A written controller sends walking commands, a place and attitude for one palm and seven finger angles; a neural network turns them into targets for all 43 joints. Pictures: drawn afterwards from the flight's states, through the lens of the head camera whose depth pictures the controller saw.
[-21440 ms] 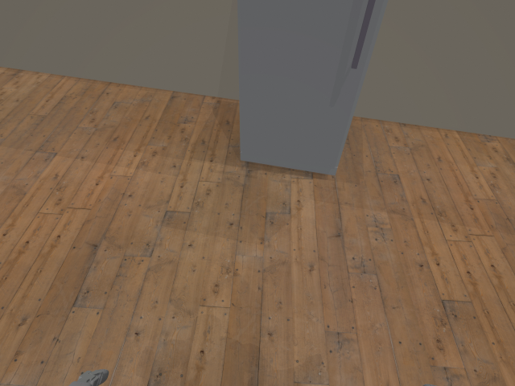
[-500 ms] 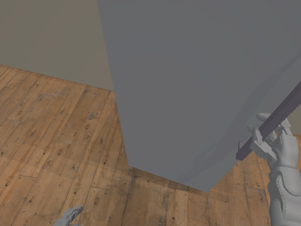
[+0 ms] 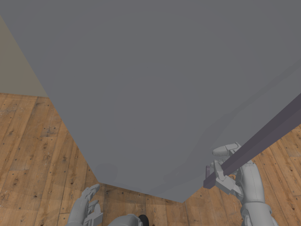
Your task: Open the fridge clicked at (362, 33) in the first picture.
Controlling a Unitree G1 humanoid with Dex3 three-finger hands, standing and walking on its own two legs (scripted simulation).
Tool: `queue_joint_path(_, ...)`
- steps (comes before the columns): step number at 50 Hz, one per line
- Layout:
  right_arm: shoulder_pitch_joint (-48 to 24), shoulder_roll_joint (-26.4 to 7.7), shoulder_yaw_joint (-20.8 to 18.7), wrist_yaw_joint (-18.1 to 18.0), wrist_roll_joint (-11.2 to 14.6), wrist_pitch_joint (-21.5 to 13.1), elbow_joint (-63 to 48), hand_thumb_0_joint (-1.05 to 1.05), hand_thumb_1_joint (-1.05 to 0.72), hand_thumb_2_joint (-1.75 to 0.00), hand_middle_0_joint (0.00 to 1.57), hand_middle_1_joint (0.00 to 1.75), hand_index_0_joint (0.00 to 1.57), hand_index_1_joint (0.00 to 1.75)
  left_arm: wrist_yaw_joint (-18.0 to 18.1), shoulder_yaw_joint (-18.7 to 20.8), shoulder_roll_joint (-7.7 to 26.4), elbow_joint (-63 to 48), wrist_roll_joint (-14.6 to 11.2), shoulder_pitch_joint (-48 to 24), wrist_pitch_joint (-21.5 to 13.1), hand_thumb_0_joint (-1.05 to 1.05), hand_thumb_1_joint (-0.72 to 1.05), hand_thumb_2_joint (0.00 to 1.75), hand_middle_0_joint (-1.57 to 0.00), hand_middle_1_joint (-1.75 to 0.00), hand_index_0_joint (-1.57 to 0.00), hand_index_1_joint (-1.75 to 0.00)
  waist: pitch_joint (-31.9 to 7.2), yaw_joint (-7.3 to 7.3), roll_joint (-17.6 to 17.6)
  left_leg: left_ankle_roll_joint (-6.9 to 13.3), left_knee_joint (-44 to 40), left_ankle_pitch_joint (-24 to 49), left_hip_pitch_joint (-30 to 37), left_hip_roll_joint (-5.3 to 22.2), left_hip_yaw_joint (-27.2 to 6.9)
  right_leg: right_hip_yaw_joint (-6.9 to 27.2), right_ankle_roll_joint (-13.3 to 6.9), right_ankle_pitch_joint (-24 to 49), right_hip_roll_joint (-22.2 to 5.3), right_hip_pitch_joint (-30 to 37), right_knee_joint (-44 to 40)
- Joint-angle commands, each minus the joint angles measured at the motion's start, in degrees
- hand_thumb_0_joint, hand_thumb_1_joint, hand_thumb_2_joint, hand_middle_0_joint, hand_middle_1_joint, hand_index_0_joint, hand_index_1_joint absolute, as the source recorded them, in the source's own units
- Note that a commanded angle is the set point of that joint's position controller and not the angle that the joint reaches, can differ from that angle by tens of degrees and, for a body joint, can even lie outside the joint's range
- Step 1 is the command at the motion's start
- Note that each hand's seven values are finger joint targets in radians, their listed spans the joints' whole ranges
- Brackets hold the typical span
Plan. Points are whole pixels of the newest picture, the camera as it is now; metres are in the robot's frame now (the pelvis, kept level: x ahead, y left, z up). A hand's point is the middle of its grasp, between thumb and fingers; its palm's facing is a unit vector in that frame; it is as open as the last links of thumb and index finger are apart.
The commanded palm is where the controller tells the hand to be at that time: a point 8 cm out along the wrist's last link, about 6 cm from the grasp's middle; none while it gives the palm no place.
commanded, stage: walk backward, drawing the door open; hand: right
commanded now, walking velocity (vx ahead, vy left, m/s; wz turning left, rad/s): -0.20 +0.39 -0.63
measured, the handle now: (241, 146) +0.28 -0.15 +0.13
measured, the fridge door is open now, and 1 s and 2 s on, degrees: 8 28 78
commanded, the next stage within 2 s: stop walking and hold the door back in 1.72 s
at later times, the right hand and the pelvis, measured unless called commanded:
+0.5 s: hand (212, 190) +0.21 -0.11 +0.06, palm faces +0.40 +0.88 -0.25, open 5.9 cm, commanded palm +0.16 -0.14 +0.05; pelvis +0.03 +0.10 -0.02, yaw -15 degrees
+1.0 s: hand out of the picture +0.11 -0.05 +0.06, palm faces +0.75 +0.59 -0.30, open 6.0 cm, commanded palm +0.05 -0.05 +0.05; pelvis +0.03 +0.28 -0.01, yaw -31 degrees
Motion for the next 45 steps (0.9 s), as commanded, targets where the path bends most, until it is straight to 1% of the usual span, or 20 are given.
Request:
queue_joint_path(1,-0.8,-6.5,-8.3,-1.8,-0.4,-7.2,-21.1,0.00,-0.90,-0.90,0.45,1.40,0.45,1.40,3.4,0.1,6.2,-13.6,-0.5,-9.9,-4.8,0.00,0.90,0.90,-0.20,-0.30,-0.20,-0.30,-21.3,-6.47,7.3,8.9,-1.7,54.4,35.6,25.5,-21.1,1.5,-5.6,-24.3,0.6,-25.7,35.6)
queue_joint_path(3,2.0,-3.8,-5.4,-1.6,1.2,-5.3,-15.6,0.00,-0.90,-0.90,0.45,1.40,0.45,1.40,3.0,-1.4,6.6,-12.2,-0.4,-9.0,-6.1,0.00,0.90,0.90,-0.20,-0.30,-0.20,-0.30,-7.9,-6.10,11.1,0.5,-2.8,45.6,28.6,20.8,-17.5,2.0,-7.1,-25.2,-2.7,-31.5,34.0)
queue_joint_path(6,-2.0,-0.2,-2.5,-1.1,-1.5,-8.1,-15.0,0.00,-0.90,-0.90,0.45,1.40,0.45,1.40,2.3,0.5,7.9,-6.4,0.5,-5.0,-2.7,0.00,0.90,0.90,-0.20,-0.30,-0.20,-0.30,-17.8,-0.87,7.9,-6.8,-6.9,22.9,15.6,19.3,-13.1,-3.3,-5.6,-17.8,-6.6,-17.7,30.2)
queue_joint_path(9,-3.1,-2.0,-4.1,-1.5,-1.8,-8.2,-17.7,0.00,-0.90,-0.90,0.45,1.40,0.45,1.40,2.6,0.5,6.4,-5.2,0.6,-7.7,-1.0,0.00,0.90,0.90,-0.20,-0.30,-0.20,-0.30,-17.2,-0.77,8.7,-14.8,-14.8,-4.2,5.3,14.3,-4.8,-12.9,-5.9,-11.9,-5.7,-9.2,20.4)
queue_joint_path(10,-4.0,-2.1,-4.1,-1.7,-2.4,-7.8,-17.8,0.00,-0.90,-0.90,0.45,1.40,0.45,1.40,2.8,0.8,6.2,-4.7,0.6,-8.1,-1.2,0.00,0.90,0.90,-0.20,-0.30,-0.20,-0.30,-14.5,-0.57,10.5,-16.1,-18.0,-10.7,1.3,12.5,-2.0,-15.9,-5.9,-12.4,-5.1,-6.0,16.2)
queue_joint_path(12,-4.6,-1.0,-2.2,-1.6,-3.3,-6.9,-17.1,0.00,-0.90,-0.90,0.45,1.40,0.45,1.40,3.4,1.4,7.0,-5.0,1.0,-9.2,-2.4,0.00,0.90,0.90,-0.20,-0.30,-0.20,-0.30,-8.5,0.27,9.1,-10.4,-17.9,-19.3,-5.7,10.5,0.4,-16.1,-6.3,-9.6,-6.1,-0.1,3.5)
queue_joint_path(14,-4.2,-0.6,-0.3,-1.9,-3.4,-7.6,-17.8,0.00,-0.90,-0.90,0.45,1.40,0.45,1.40,3.7,1.2,8.3,-5.4,1.1,-8.0,-3.5,0.00,0.90,0.90,-0.20,-0.30,-0.20,-0.30,-7.7,1.63,-5.8,-9.8,-2.7,-23.6,-6.0,8.4,-0.6,-5.0,-8.1,-0.7,-13.3,2.6,-16.4)
queue_joint_path(15,-2.0,-0.6,-0.8,-2.4,-3.4,-8.5,-16.7,0.00,-0.90,-0.90,0.45,1.40,0.45,1.40,3.3,1.2,9.7,-6.8,1.7,-8.3,-3.9,0.00,0.90,0.90,-0.20,-0.30,-0.20,-0.30,-9.5,0.00,-19.9,-11.2,17.2,-32.2,-6.7,5.0,-3.2,17.6,-14.2,0.0,-28.1,-2.5,-24.9)
queue_joint_path(16,0.5,-1.9,-1.5,-3.3,-4.2,-8.9,-17.0,0.00,-0.90,-0.90,0.45,1.40,0.45,1.40,2.9,1.0,9.1,-6.8,2.7,-7.8,-4.2,0.00,0.90,0.90,-0.20,-0.30,-0.20,-0.30,-11.8,-1.39,-19.6,-11.2,34.2,-33.3,-3.3,4.9,-12.6,33.7,-20.9,0.1,-38.8,-8.5,-29.2)
queue_joint_path(18,1.1,-2.9,-2.5,-4.7,-3.6,-8.8,-19.6,0.00,-0.90,-0.90,0.45,1.40,0.45,1.40,3.2,1.4,8.6,-8.3,2.5,-11.8,-3.3,0.00,0.90,0.90,-0.20,-0.30,-0.20,-0.30,-10.1,-1.48,-12.0,-7.9,36.9,-33.5,3.0,4.6,-16.7,27.0,-19.3,-1.9,-36.5,-15.4,-29.0)
queue_joint_path(21,3.0,-3.3,-5.0,-5.2,-2.9,-6.6,-18.4,0.00,-0.90,-0.90,0.45,1.40,0.45,1.40,2.8,2.0,9.1,-7.0,1.8,-10.2,-4.8,0.00,0.90,0.90,-0.20,-0.30,-0.20,-0.30,-8.2,-2.33,-11.3,-7.7,17.3,-28.2,7.9,4.0,-9.9,10.0,-13.6,-5.1,-26.3,-17.1,-25.1)
queue_joint_path(25,2.4,-2.6,-5.9,-5.4,-1.5,-6.5,-13.3,0.00,-0.90,-0.90,0.45,1.40,0.45,1.40,3.1,2.5,10.1,-6.6,0.1,-8.8,-6.3,0.00,0.90,0.90,-0.20,-0.30,-0.20,-0.30,-10.0,-1.70,-7.6,-8.4,-2.0,-22.3,14.5,0.7,-1.4,1.6,-9.5,-11.2,-17.4,-15.7,-22.3)
queue_joint_path(28,2.2,-8.4,-11.0,-5.2,-1.4,-8.2,-14.4,0.00,-0.90,-0.90,0.45,1.40,0.45,1.40,3.0,2.3,7.9,-5.1,-0.4,-8.2,-6.4,0.00,0.90,0.90,-0.20,-0.30,-0.20,-0.30,-12.0,-0.60,2.7,-5.8,-10.6,-5.6,5.2,9.6,-7.4,-6.7,-4.8,-3.6,-8.1,-8.8,-6.2)
queue_joint_path(30,3.4,-9.0,-13.2,-5.7,-1.2,-7.2,-10.4,0.00,-0.90,-0.90,0.45,1.40,0.45,1.40,3.9,3.2,8.3,-3.0,-0.7,-8.7,-7.1,0.00,0.90,0.90,-0.20,-0.30,-0.20,-0.30,-16.9,-1.42,10.2,-0.7,-10.2,-3.6,3.0,16.6,-10.8,-6.4,-4.7,-11.2,-5.8,-10.3,10.4)
queue_joint_path(33,1.8,-8.6,-13.1,-4.8,-1.1,-6.9,-9.1,0.00,-0.90,-0.90,0.45,1.40,0.45,1.40,4.0,2.2,6.9,-0.9,0.2,-9.5,-7.6,0.00,0.90,0.90,-0.20,-0.30,-0.20,-0.30,-13.8,-2.23,8.3,3.9,-6.0,11.7,10.7,20.5,-11.8,-3.9,-5.1,-17.2,-7.2,-22.7,18.7)
queue_joint_path(37,3.1,-7.3,-14.0,-3.9,-0.1,-8.9,-7.8,0.00,-0.90,-0.90,0.45,1.40,0.45,1.40,5.7,2.4,8.7,-0.8,0.8,-5.6,-8.1,0.00,0.90,0.90,-0.20,-0.30,-0.20,-0.30,-13.2,0.21,4.4,-1.8,9.1,14.7,13.4,12.1,-1.1,-4.8,-6.2,1.8,-9.2,-11.7,-13.2)
queue_joint_path(39,4.1,-6.7,-12.2,-3.2,-0.6,-9.4,-9.8,0.00,-0.90,-0.90,0.45,1.40,0.45,1.40,5.4,4.1,11.3,-1.6,1.8,-3.7,-8.7,0.00,0.90,0.90,-0.20,-0.30,-0.20,-0.30,-15.4,-0.69,-14.7,-8.9,29.6,-34.1,-12.5,2.1,-5.9,29.8,-15.1,52.8,-32.8,10.6,-21.3)
queue_joint_path(40,3.5,-8.1,-13.3,-3.5,-3.3,-10.2,-11.8,0.00,-0.90,-0.90,0.45,1.40,0.45,1.40,4.4,4.0,11.0,-0.8,3.1,-3.6,-8.3,0.00,0.90,0.90,-0.20,-0.30,-0.20,-0.30,-15.9,-1.39,-11.2,-9.4,33.4,-34.8,-14.9,3.7,-12.5,31.1,-18.0,50.4,-35.0,12.5,-20.1)
queue_joint_path(42,0.9,-9.0,-14.3,-3.4,-3.6,-9.3,-13.9,0.00,-0.90,-0.90,0.45,1.40,0.45,1.40,4.4,4.6,10.4,-0.4,3.1,-4.6,-8.0,0.00,0.90,0.90,-0.20,-0.30,-0.20,-0.30,-14.4,-0.63,-14.0,-9.9,31.0,-30.4,-16.2,4.5,-11.9,23.0,-15.3,50.8,-29.4,10.9,-16.9)
queue_joint_path(45,1.4,-9.2,-17.1,-4.1,-2.5,-7.3,-8.0,0.00,-0.90,-0.90,0.45,1.40,0.45,1.40,3.9,5.3,11.7,-0.3,2.0,-5.7,-8.1,0.00,0.90,0.90,-0.20,-0.30,-0.20,-0.30,-11.5,-1.56,-14.7,-9.5,22.3,-20.6,-2.6,3.2,-10.3,12.2,-13.2,23.2,-22.1,-2.3,-19.5)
